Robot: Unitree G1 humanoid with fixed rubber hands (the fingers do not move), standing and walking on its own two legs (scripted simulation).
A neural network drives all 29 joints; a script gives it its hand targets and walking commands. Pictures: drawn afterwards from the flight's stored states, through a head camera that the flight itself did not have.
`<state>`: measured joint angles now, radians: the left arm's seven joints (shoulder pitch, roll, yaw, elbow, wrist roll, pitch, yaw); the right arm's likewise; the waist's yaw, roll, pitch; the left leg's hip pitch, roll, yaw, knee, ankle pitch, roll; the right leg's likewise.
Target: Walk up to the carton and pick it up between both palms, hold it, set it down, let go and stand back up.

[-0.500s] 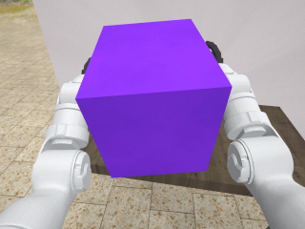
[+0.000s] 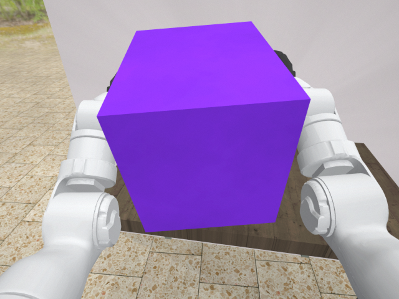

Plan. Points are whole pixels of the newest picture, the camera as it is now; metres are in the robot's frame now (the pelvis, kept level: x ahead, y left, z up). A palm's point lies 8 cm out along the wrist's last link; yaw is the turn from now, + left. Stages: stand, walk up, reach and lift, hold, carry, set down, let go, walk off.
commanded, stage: hold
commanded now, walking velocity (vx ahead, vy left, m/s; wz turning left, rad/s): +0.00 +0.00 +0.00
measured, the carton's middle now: (201, 120) +0.34 +0.01 +0.28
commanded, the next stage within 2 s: none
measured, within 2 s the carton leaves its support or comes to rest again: neither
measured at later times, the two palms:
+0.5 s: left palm (119, 101) +0.37 +0.16 +0.31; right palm (288, 86) +0.38 -0.15 +0.33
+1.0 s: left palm (119, 101) +0.37 +0.16 +0.30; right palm (289, 87) +0.38 -0.15 +0.33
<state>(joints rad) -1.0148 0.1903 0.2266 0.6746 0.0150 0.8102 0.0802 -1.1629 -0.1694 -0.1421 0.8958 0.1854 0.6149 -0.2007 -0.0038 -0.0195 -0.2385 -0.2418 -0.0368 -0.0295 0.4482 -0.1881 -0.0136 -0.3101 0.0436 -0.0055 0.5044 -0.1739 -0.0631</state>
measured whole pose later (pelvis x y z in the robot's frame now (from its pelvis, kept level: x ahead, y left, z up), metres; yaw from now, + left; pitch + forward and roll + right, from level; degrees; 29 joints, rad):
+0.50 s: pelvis +0.00 +0.00 +0.00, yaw +0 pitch -1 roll +2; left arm -1.03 0.17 0.26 0.67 0.01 0.82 0.09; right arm -1.19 -0.18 -0.14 0.90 0.19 0.64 -0.20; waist 0.00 0.00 -0.24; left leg -0.24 -0.04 -0.03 0.45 -0.19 -0.01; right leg -0.31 0.04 -0.01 0.50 -0.17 -0.06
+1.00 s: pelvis +0.00 +0.00 +0.00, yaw +0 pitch -1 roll +2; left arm -1.03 0.17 0.26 0.67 0.01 0.82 0.10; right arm -1.19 -0.18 -0.14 0.90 0.19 0.65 -0.20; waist 0.00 0.00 -0.24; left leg -0.24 -0.04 -0.03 0.45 -0.19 -0.01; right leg -0.31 0.04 -0.01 0.50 -0.17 -0.06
